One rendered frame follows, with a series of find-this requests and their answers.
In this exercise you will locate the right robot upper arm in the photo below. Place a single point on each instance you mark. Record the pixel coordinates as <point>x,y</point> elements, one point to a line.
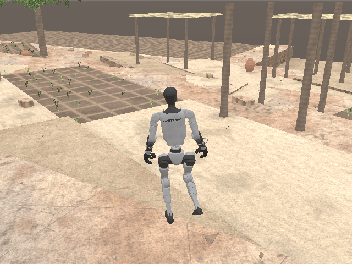
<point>193,123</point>

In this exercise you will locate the left robot upper arm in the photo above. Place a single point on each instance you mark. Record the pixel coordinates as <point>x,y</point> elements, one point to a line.
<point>153,126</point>

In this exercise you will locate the left robot shin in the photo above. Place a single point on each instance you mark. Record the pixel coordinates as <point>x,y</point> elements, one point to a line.
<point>167,197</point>

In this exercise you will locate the left robot hand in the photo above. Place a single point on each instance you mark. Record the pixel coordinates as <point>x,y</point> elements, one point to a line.
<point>147,157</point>

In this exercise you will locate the right robot hand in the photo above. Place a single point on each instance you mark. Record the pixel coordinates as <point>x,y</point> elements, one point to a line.
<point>205,151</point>

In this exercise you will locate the robot left forearm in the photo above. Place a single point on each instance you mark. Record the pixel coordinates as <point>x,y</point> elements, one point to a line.
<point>149,146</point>

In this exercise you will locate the robot right forearm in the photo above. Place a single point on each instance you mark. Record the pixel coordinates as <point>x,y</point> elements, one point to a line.
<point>200,142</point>

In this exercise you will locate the robot left thigh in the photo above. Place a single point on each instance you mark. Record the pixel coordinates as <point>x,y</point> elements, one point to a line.
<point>163,163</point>

